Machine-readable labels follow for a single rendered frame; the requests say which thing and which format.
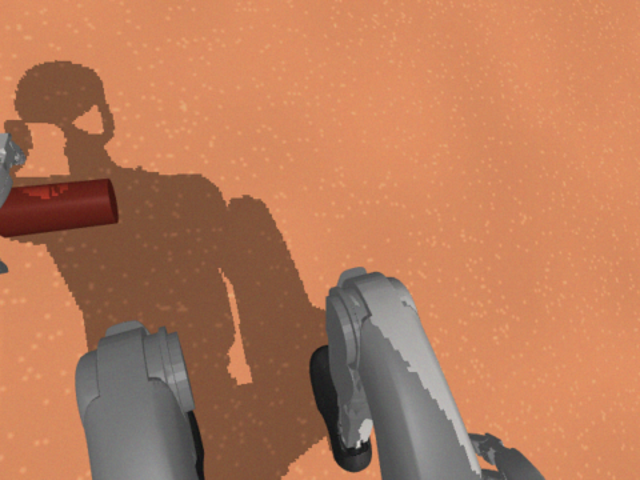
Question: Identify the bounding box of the left robot foot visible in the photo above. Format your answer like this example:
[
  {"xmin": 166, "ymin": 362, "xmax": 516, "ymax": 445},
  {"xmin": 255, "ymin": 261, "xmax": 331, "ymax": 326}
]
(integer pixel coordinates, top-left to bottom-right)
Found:
[{"xmin": 187, "ymin": 410, "xmax": 205, "ymax": 480}]

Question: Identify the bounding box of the left robot hand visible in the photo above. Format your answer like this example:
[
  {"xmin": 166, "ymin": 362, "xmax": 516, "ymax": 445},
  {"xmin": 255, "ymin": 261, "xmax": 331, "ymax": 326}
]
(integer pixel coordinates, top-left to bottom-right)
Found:
[{"xmin": 0, "ymin": 133, "xmax": 26, "ymax": 274}]

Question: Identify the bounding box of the right robot hand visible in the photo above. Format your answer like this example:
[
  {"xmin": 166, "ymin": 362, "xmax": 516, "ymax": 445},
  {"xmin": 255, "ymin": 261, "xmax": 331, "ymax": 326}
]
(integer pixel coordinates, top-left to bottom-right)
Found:
[{"xmin": 468, "ymin": 433, "xmax": 546, "ymax": 480}]

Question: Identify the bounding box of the right robot foot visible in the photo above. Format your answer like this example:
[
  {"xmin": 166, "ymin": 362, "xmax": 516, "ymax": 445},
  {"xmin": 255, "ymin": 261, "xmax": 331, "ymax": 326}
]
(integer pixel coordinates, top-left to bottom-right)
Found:
[{"xmin": 309, "ymin": 345, "xmax": 372, "ymax": 472}]

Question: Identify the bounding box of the bottle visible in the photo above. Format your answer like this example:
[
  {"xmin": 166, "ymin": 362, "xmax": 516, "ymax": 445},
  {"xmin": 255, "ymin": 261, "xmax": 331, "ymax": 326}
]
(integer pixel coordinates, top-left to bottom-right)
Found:
[{"xmin": 0, "ymin": 179, "xmax": 118, "ymax": 238}]

